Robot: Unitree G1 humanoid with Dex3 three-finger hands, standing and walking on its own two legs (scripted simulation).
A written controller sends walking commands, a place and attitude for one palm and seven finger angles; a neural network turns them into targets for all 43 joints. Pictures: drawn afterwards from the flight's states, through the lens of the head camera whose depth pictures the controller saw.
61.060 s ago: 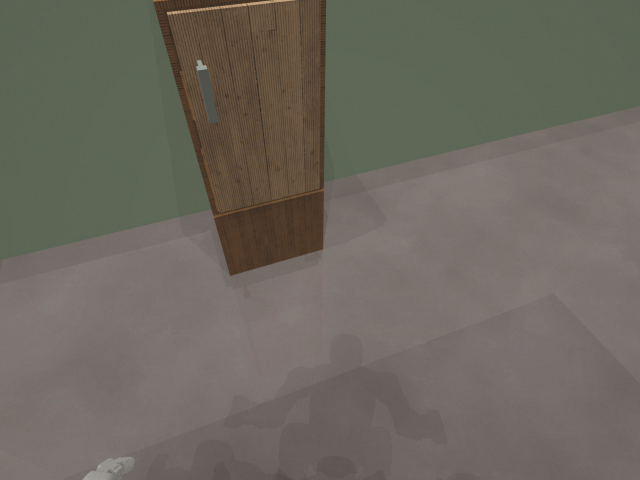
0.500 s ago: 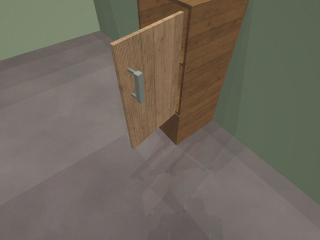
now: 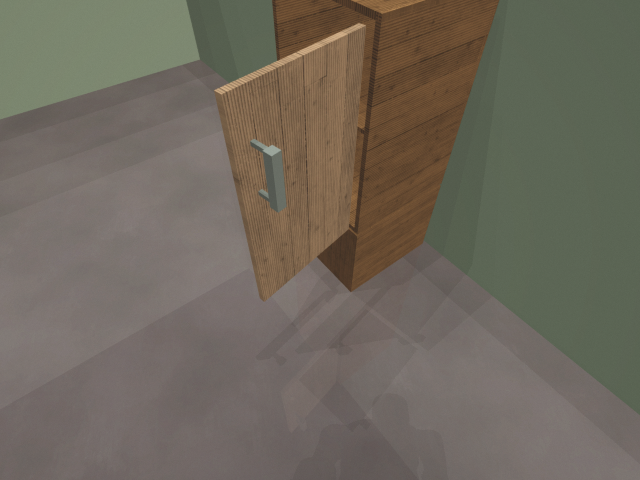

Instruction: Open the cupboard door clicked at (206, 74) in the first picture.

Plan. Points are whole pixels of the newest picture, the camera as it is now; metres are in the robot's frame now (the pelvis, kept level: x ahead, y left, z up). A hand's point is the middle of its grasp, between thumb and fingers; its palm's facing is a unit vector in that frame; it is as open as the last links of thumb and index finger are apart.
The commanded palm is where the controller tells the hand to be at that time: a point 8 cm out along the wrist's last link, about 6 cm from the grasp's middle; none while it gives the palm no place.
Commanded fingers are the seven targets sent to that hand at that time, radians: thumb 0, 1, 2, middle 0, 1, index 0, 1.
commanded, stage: stand and wait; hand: left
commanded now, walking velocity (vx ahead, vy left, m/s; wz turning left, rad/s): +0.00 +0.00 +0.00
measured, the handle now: (267, 175) +0.61 +0.13 +0.01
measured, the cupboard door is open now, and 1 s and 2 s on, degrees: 100 100 100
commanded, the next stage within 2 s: none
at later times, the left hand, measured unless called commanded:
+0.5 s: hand out of the picture +0.03 +0.19 -0.17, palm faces +0.01 -0.97 -0.24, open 7.3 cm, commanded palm none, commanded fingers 0.00 0.90 0.90 -0.20 -0.30 -0.20 -0.30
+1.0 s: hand out of the picture +0.05 +0.20 -0.17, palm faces +0.00 -0.96 -0.27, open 7.3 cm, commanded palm none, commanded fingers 0.00 0.90 0.90 -0.20 -0.30 -0.20 -0.30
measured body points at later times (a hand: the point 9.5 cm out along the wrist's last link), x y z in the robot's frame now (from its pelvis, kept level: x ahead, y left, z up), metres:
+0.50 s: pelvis +0.01 +0.00 +0.00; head +0.03 -0.01 +0.45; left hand +0.03 +0.24 -0.15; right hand +0.03 -0.25 -0.16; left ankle +0.02 +0.12 -0.74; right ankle -0.03 -0.09 -0.74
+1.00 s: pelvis +0.02 +0.00 +0.00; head +0.03 -0.01 +0.45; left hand +0.06 +0.25 -0.15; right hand +0.05 -0.26 -0.15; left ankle +0.02 +0.12 -0.74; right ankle -0.03 -0.09 -0.74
